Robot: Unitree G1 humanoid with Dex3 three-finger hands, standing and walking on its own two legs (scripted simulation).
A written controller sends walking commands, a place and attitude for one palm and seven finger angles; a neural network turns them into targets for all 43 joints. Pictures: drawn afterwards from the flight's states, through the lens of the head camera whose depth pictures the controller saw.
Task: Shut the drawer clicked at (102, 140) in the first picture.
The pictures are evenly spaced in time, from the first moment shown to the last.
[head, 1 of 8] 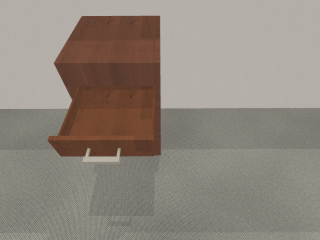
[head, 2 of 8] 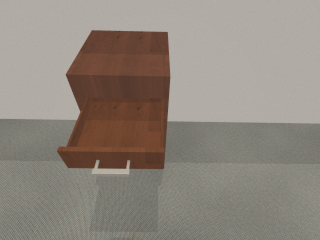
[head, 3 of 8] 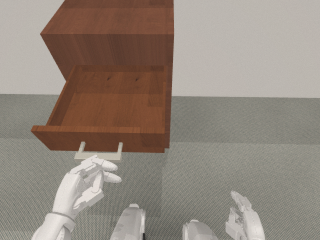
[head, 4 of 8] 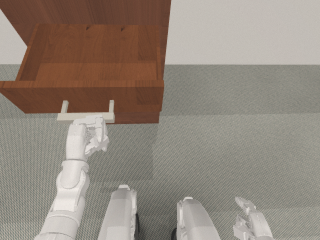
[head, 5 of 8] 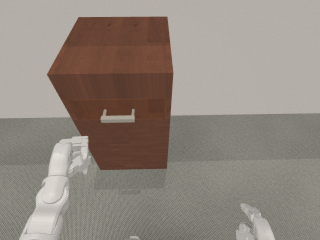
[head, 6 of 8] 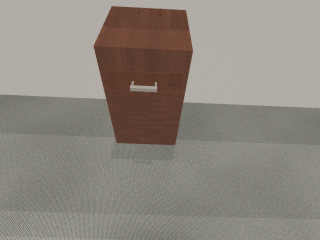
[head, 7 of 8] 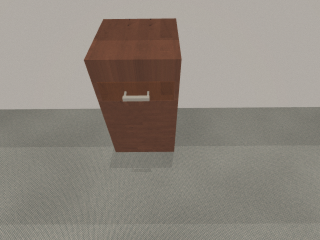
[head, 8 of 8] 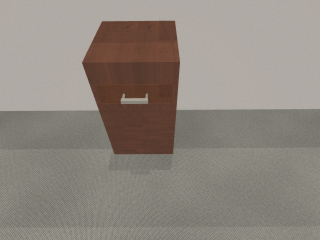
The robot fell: no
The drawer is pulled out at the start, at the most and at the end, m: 0.29 0.29 0.00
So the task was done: yes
